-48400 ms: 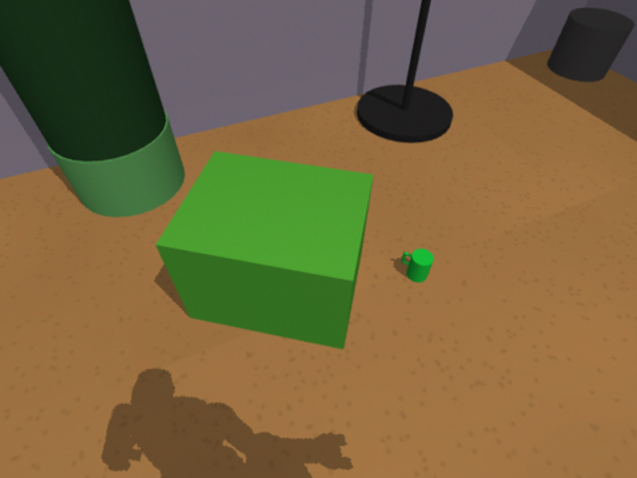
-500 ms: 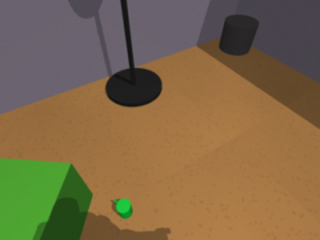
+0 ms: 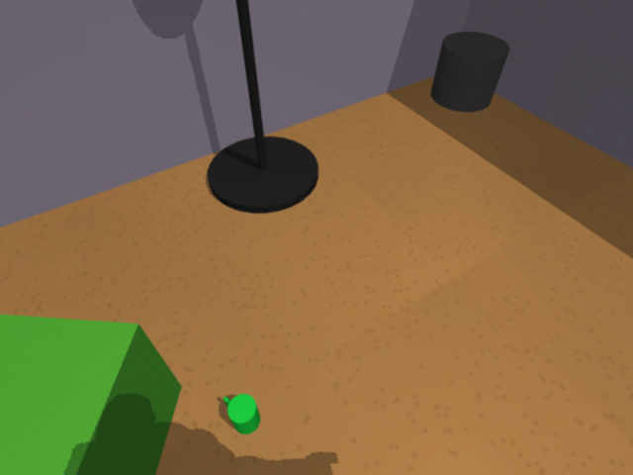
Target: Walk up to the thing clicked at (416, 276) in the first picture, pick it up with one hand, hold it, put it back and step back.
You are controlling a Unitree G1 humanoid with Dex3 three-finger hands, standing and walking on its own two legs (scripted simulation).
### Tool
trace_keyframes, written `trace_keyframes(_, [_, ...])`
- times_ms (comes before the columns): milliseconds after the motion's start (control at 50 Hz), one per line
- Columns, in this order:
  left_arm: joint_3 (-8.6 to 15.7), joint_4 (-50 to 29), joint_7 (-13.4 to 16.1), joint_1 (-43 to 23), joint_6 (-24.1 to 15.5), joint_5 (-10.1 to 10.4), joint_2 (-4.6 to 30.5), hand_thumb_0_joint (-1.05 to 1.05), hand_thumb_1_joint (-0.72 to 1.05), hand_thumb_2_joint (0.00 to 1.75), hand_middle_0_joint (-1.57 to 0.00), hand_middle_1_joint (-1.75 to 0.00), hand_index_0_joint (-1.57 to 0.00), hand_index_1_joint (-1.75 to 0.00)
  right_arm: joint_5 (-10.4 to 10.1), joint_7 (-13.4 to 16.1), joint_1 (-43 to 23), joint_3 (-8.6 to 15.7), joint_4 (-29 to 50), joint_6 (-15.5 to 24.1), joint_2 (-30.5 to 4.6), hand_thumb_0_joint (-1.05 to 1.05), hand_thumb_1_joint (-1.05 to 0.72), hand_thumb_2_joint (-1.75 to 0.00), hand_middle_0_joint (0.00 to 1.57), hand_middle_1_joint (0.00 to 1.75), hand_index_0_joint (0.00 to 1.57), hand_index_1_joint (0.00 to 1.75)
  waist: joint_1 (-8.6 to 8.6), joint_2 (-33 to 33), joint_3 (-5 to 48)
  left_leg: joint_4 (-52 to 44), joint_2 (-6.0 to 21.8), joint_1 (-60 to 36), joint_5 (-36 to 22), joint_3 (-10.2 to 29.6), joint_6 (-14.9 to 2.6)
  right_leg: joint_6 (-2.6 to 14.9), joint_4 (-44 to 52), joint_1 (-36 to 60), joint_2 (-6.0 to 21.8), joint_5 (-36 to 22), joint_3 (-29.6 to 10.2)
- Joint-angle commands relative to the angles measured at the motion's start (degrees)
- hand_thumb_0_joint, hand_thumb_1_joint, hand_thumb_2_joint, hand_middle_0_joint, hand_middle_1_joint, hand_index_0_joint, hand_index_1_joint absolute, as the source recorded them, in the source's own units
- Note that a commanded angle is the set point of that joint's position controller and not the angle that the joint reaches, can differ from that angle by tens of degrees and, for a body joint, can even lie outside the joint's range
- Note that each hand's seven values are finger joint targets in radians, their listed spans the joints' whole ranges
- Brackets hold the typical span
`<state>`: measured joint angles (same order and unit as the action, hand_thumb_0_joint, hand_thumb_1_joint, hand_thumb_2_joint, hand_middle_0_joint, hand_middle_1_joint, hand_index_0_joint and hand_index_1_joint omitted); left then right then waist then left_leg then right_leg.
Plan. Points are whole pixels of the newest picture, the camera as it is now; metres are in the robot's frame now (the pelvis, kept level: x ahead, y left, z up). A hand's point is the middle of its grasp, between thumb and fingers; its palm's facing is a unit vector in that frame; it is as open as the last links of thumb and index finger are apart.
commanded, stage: step back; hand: left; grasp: from above
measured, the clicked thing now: (240, 411) +0.43 +0.23 -0.73
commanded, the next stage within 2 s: none
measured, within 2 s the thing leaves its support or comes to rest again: neither
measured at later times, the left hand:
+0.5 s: hand out of the picture +0.05 +0.32 -0.18, palm faces -0.05 -0.93 -0.38, open 7.4 cm
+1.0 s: hand out of the picture -0.09 +0.31 -0.15, palm faces +0.01 -0.91 -0.42, open 7.4 cm
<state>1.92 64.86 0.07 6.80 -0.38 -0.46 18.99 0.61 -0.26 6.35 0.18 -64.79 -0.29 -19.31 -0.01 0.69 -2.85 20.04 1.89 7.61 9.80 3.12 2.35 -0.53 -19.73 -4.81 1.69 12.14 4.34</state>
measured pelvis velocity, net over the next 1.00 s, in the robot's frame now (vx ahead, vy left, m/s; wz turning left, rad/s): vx -0.21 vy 0.05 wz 0.01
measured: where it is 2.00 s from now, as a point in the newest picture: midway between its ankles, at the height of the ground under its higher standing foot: outside the picture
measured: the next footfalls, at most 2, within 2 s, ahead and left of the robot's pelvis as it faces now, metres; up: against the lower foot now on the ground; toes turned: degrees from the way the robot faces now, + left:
right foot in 0.68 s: -0.12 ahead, -0.08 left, +0.00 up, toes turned -3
left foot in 1.04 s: -0.20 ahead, +0.17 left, +0.00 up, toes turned -2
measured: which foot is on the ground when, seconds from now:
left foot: down 0.00-0.70, up 0.72-1.00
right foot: down 0.00-0.26, up 0.28-0.66, down 0.68-1.00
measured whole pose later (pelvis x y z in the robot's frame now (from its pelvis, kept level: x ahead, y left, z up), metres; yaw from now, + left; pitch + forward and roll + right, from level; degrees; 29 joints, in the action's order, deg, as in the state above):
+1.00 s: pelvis -0.21 +0.05 -0.02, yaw +0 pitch -2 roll +0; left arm 4.2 44.9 1.4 7.7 1.7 -1.6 20.8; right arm 0.4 0.9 10.7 2.9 -51.1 -2.9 -23.8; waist 0.1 0.6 -9.8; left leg 46.4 -2.5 17.5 27.6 4.3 0.4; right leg 0.5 -36.9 -20.3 2.3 14.6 2.0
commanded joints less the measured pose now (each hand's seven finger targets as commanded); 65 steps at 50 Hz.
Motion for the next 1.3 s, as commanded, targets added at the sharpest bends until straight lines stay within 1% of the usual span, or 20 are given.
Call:
trace_keyframes(0, [5.1,-6.0,1.1,-0.7,-0.4,1.1,16.4,0.00,0.90,0.90,-0.20,-0.30,-0.20,-0.30,-1.0,0.6,-2.4,3.4,6.9,0.2,-13.3,0.00,-0.90,-0.90,0.20,0.30,0.20,0.30,-0.05,-1.9,2.1,10.2,2.1,3.5,-21.0,0.9,-4.78,4.66,-2.0,-0.9,7.9,-23.5,-6.4])
trace_keyframes(120, [5.8,-14.1,1.5,-8.7,0.7,-1.0,17.7,0.00,0.90,0.90,-0.20,-0.30,-0.20,-0.30,-0.8,-0.2,3.3,5.4,11.5,-2.7,-13.0,0.00,-0.90,-0.90,0.20,0.30,0.20,0.30,-2.10,-10.4,3.0,34.9,-2.6,8.4,21.2,2.6,-5.94,15.07,-3.8,-11.5,19.9,-22.7,-13.2])
trace_keyframes(180, [5.1,-15.9,1.6,-9.0,1.1,-1.0,16.8,0.00,0.90,0.90,-0.20,-0.30,-0.20,-0.30,-0.5,-0.2,6.1,5.7,12.0,-2.0,-12.5,0.00,-0.90,-0.90,0.20,0.30,0.20,0.30,-2.45,-10.4,3.2,19.4,-1.7,9.6,11.1,-0.8,-5.09,10.31,-10.9,-7.3,15.0,-21.6,-9.7])
trace_keyframes(220, [4.3,-16.6,1.2,-6.6,2.4,0.2,14.4,0.00,0.90,0.90,-0.20,-0.30,-0.20,-0.30,1.0,0.1,6.4,6.4,12.2,-1.1,-13.7,0.00,-0.90,-0.90,0.20,0.30,0.20,0.30,-1.79,-1.2,3.1,4.2,0.9,5.7,-12.4,1.8,-5.07,5.87,-21.3,-8.9,8.0,-12.2,-5.8])
trace_keyframes(260, [4.3,-17.3,2.1,-4.1,3.4,0.9,11.9,0.00,0.90,0.90,-0.20,-0.30,-0.20,-0.30,1.4,0.3,4.9,7.9,14.5,-0.4,-22.3,0.00,-0.90,-0.90,0.20,0.30,0.20,0.30,-1.62,11.9,4.7,2.6,15.9,2.8,-35.4,22.0,-13.47,2.70,-38.4,-19.1,-6.7,26.4,-11.9])
trace_keyframes(340, [4.4,-15.3,2.8,-0.2,3.5,1.1,13.5,0.00,0.90,0.90,-0.20,-0.30,-0.20,-0.30,1.2,1.6,-1.6,6.6,17.5,-0.2,-16.4,0.00,-0.90,-0.90,0.20,0.30,0.20,0.30,1.41,8.7,6.5,6.5,10.5,-0.4,-29.0,11.6,-11.98,2.54,-49.9,-23.6,-6.5,18.7,-16.1])
trace_keyframes(460, [5.0,-18.0,2.1,-1.2,2.8,-0.1,13.6,0.00,0.90,0.90,-0.20,-0.30,-0.20,-0.30,0.8,2.4,5.0,6.9,18.2,-0.1,-15.4,0.00,-0.90,-0.90,0.20,0.30,0.20,0.30,-2.38,5.1,6.1,8.1,14.1,-8.3,-29.0,12.8,-17.67,-0.65,-42.8,-24.8,-5.1,20.0,-13.5])
trace_keyframes(560, [5.5,-17.6,1.2,2.5,2.1,-0.2,13.1,0.00,0.90,0.90,-0.20,-0.30,-0.20,-0.30,0.8,2.3,2.6,6.6,20.0,-0.4,-16.8,0.00,-0.90,-0.90,0.20,0.30,0.20,0.30,-2.01,6.8,7.6,8.3,14.0,-3.3,-19.6,11.4,-16.68,-0.08,-28.1,-16.8,-2.6,16.8,-8.0])
trace_keyframes(640, [6.1,-14.8,0.6,10.1,1.3,-1.1,12.9,0.00,0.90,0.90,-0.20,-0.30,-0.20,-0.30,-0.1,1.6,-0.4,6.1,20.1,-1.3,-16.9,0.00,-0.90,-0.90,0.20,0.30,0.20,0.30,1.30,6.3,8.0,11.9,9.2,10.6,-4.8,6.8,-9.88,3.15,-7.7,-2.0,-2.0,1.8,-5.3])
trace_keyframes(660, [6.6,-15.6,0.6,9.9,1.0,-1.9,15.5,0.00,0.90,0.90,-0.20,-0.30,-0.20,-0.30,-0.4,1.5,-0.2,5.4,20.3,-1.4,-14.8,0.00,-0.90,-0.90,0.20,0.30,0.20,0.30,1.03,-1.1,5.7,16.9,5.3,19.0,4.4,4.5,-6.47,5.70,-3.4,-1.0,4.7,6.3,-16.5])
trace_keyframes(680, [8.0,-17.3,0.5,7.1,1.1,-1.2,21.8,0.00,0.90,0.90,-0.20,-0.30,-0.20,-0.30,-0.7,1.6,-3.3,5.3,21.2,-1.4,-13.0,0.00,-0.90,-0.90,0.20,0.30,0.20,0.30,2.78,-15.6,1.5,29.9,-6.4,22.7,19.2,-2.2,-3.07,14.59,3.4,-10.1,17.1,6.2,-33.0])
trace_keyframes(700, [8.1,-20.0,0.6,3.7,0.8,-2.1,23.7,0.00,0.90,0.90,-0.20,-0.30,-0.20,-0.30,-0.3,2.0,-3.6,6.0,20.3,-1.7,-14.7,0.00,-0.90,-0.90,0.20,0.30,0.20,0.30,3.43,-15.5,-1.4,43.6,-7.3,19.4,25.9,4.4,-2.07,20.17,4.9,-19.5,23.6,1.8,-40.0])
trace_keyframes(760, [6.7,-22.0,1.5,-4.7,0.5,-1.4,16.8,0.00,0.90,0.90,-0.20,-0.30,-0.20,-0.30,-1.1,1.8,3.7,5.5,17.4,-1.6,-13.6,0.00,-0.90,-0.90,0.20,0.30,0.20,0.30,-2.04,-7.3,-1.6,50.5,-9.4,19.3,17.1,7.3,-2.56,12.68,-1.8,-15.9,12.5,-14.0,-19.2])
trace_keyframes(920, [6.4,-23.5,2.5,3.9,1.2,-1.4,15.7,0.00,0.90,0.90,-0.20,-0.30,-0.20,-0.30,0.0,2.0,3.0,4.8,19.3,-0.7,-12.9,0.00,-0.90,-0.90,0.20,0.30,0.20,0.30,3.12,-10.5,5.5,24.9,-3.7,18.9,20.4,1.7,-1.56,13.01,-10.4,4.6,13.7,-27.0,-17.5])
trace_keyframes(1000, [5.7,-24.7,1.5,1.0,2.5,-0.3,15.8,0.00,0.90,0.90,-0.20,-0.30,-0.20,-0.30,1.0,1.5,9.5,6.0,16.9,0.0,-13.2,0.00,-0.90,-0.90,0.20,0.30,0.20,0.30,-0.60,-7.3,7.4,2.7,-2.5,3.9,-0.5,-2.1,-3.53,7.60,-16.9,-5.7,9.5,-16.8,-13.5])
trace_keyframes(1020, [5.1,-25.3,1.2,2.9,2.6,-0.1,13.6,0.00,0.90,0.90,-0.20,-0.30,-0.20,-0.30,1.8,1.5,8.7,7.0,17.7,0.2,-17.1,0.00,-0.90,-0.90,0.20,0.30,0.20,0.30,0.09,0.9,7.6,1.7,6.8,-0.7,-4.0,11.0,-6.66,4.60,-21.8,-15.4,4.6,-4.7,-11.9])
trace_keyframes(1040, [5.4,-25.9,1.7,-1.1,2.4,0.4,13.9,0.00,0.90,0.90,-0.20,-0.30,-0.20,-0.30,1.1,0.7,4.5,8.0,19.0,-0.2,-24.2,0.00,-0.90,-0.90,0.20,0.30,0.20,0.30,-1.63,15.5,5.2,-0.6,17.5,6.6,-11.4,23.8,-15.72,1.76,-32.4,-19.4,-6.7,19.7,-4.8])
trace_keyframes(1060, [6.4,-25.2,2.2,-4.6,2.5,-0.7,15.1,0.00,0.90,0.90,-0.20,-0.30,-0.20,-0.30,1.6,0.9,4.9,8.1,19.2,0.2,-23.8,0.00,-0.90,-0.90,0.20,0.30,0.20,0.30,-4.07,12.6,3.5,-1.5,20.6,11.1,-13.3,29.2,-19.98,1.54,-43.9,-19.0,-6.7,26.4,-13.0])
trace_keyframes(1120, [6.2,-22.1,2.1,3.0,2.8,0.7,13.5,0.00,0.90,0.90,-0.20,-0.30,-0.20,-0.30,1.5,1.7,-1.5,5.9,20.1,0.3,-17.3,0.00,-0.90,-0.90,0.20,0.30,0.20,0.30,1.98,6.3,1.6,3.4,13.3,7.4,-19.5,12.5,-15.04,2.46,-54.2,-23.7,-7.5,18.2,-15.9])
trace_keyframes(1280, [5.9,-21.8,1.1,4.6,1.9,-0.2,12.8,0.00,0.90,0.90,-0.20,-0.30,-0.20,-0.30,1.4,2.1,2.2,6.3,21.1,-0.3,-16.7,0.00,-0.90,-0.90,0.20,0.30,0.20,0.30,-1.70,9.1,5.2,7.1,13.2,-2.0,-16.1,10.1,-16.96,-1.29,-32.1,-19.5,-3.6,17.7,-9.5])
